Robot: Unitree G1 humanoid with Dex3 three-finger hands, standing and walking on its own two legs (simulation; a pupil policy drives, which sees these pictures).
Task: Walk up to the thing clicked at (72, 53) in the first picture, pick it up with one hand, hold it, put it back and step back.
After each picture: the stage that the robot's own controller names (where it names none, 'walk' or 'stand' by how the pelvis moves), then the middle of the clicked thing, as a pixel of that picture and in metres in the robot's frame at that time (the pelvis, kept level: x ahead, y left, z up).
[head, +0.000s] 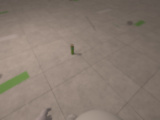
stand; (72, 49) +1.37 +0.37 -0.65
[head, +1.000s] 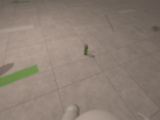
walk; (85, 50) +1.26 +0.13 -0.63
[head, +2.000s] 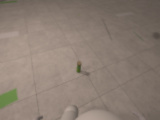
walk; (78, 67) +0.81 +0.15 -0.63
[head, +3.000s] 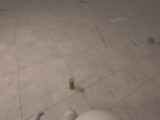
walk; (71, 84) +0.55 +0.19 -0.64
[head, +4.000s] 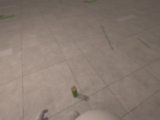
stand; (74, 92) +0.44 +0.20 -0.63
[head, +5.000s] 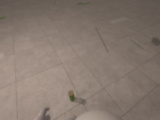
stand; (71, 96) +0.39 +0.21 -0.65
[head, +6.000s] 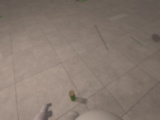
stand; (72, 96) +0.37 +0.20 -0.64
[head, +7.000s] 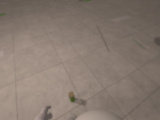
stand; (71, 97) +0.36 +0.20 -0.66
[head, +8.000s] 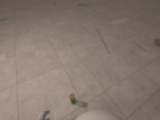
stand; (72, 99) +0.36 +0.20 -0.66
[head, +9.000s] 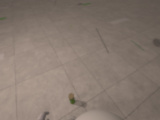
stand; (71, 99) +0.36 +0.20 -0.66
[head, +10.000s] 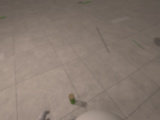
stand; (72, 99) +0.35 +0.20 -0.66
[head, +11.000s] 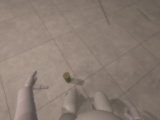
go down; (67, 78) +0.40 +0.20 -0.49
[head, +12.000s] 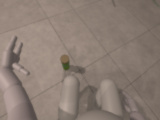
go down; (65, 63) +0.45 +0.21 -0.29
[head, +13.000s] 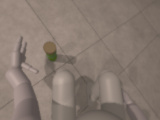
close in; (51, 53) +0.44 +0.24 -0.20
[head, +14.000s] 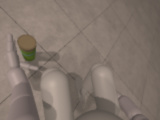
close; (28, 51) +0.44 +0.27 -0.16
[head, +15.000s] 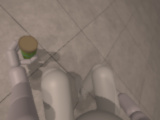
lift; (28, 51) +0.42 +0.27 -0.16
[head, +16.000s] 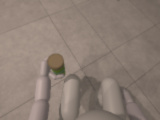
lift; (58, 68) +0.33 +0.22 -0.03
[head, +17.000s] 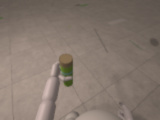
hold; (67, 72) +0.32 +0.15 +0.09
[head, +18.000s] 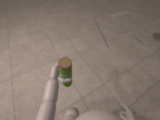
hold; (66, 74) +0.32 +0.16 +0.04
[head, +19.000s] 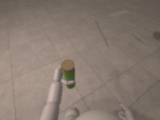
crouch; (69, 76) +0.31 +0.14 +0.03
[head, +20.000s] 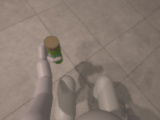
crouch; (55, 52) +0.45 +0.19 -0.05
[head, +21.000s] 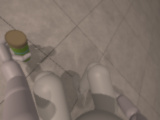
lower; (21, 49) +0.45 +0.26 -0.17
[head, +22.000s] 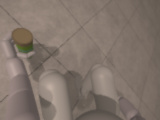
lower; (25, 47) +0.45 +0.27 -0.16
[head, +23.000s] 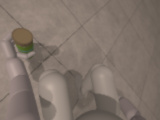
lower; (25, 47) +0.44 +0.27 -0.17
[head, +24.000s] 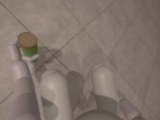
lower; (30, 50) +0.43 +0.26 -0.17
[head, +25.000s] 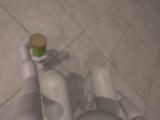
loosen; (39, 51) +0.44 +0.22 -0.14
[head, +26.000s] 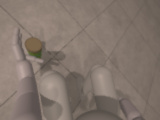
withdraw; (35, 51) +0.44 +0.24 -0.18
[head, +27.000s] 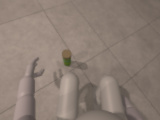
walk; (67, 59) +0.46 +0.19 -0.25
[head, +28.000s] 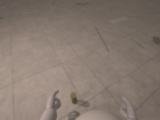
stand; (74, 98) +0.37 +0.16 -0.59
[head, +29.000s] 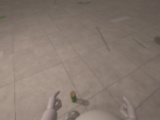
stand; (73, 97) +0.38 +0.17 -0.60
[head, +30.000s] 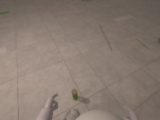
stand; (74, 94) +0.39 +0.16 -0.62
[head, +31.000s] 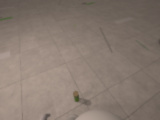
walk; (76, 96) +0.39 +0.16 -0.66
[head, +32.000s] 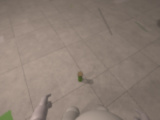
walk; (80, 77) +0.53 +0.10 -0.63
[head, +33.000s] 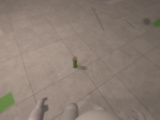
walk; (75, 62) +0.79 +0.20 -0.64
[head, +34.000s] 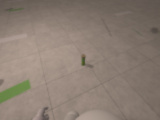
stand; (83, 60) +1.03 +0.13 -0.64
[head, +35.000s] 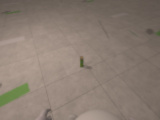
stand; (81, 62) +1.03 +0.14 -0.66
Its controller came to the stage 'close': yes
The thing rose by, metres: 0.69
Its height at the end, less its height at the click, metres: +0.00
